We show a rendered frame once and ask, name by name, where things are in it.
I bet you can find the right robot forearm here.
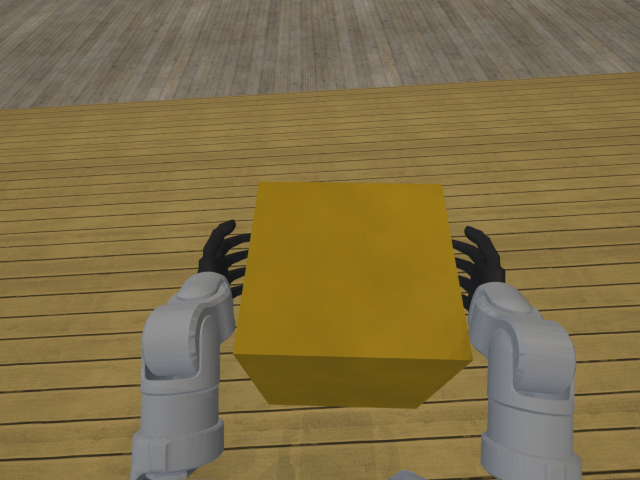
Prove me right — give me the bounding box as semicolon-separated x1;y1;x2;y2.
468;282;582;480

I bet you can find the carton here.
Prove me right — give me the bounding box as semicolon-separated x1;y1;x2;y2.
233;182;473;409

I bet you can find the right robot shin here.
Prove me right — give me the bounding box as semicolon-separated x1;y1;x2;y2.
391;470;417;479

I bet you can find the left robot hand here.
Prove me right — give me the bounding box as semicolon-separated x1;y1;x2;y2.
197;220;251;299

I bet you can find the right robot hand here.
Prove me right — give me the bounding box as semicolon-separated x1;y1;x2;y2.
452;226;505;313

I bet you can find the left robot forearm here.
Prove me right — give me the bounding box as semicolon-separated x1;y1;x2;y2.
129;272;236;480

